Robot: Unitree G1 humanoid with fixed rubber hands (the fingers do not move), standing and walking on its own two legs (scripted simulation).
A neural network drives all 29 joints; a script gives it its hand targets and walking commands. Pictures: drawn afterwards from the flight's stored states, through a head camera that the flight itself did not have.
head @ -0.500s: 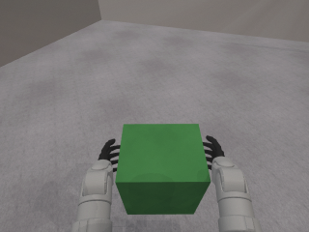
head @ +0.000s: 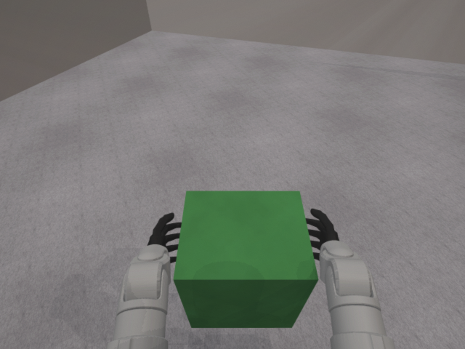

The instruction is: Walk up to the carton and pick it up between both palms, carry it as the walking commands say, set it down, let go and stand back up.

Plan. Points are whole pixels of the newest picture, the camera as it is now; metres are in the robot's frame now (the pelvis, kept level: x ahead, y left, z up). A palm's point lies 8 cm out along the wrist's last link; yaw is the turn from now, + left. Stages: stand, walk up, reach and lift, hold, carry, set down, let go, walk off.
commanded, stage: hold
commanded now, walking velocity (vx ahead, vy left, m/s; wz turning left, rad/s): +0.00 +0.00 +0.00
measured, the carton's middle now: (242, 263) +0.30 +0.00 -0.03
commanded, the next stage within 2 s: carry in 0.24 s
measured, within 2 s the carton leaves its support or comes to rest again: neither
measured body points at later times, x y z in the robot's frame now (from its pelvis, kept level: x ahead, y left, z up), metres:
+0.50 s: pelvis +0.03 -0.01 -0.01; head +0.00 -0.02 +0.44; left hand +0.34 +0.12 +0.06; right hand +0.32 -0.19 +0.06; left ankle +0.02 +0.13 -0.74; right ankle +0.03 -0.13 -0.75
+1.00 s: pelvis +0.26 -0.07 -0.02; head +0.25 -0.08 +0.43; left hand +0.53 +0.04 +0.07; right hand +0.49 -0.26 +0.07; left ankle +0.12 +0.07 -0.70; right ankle +0.30 -0.15 -0.74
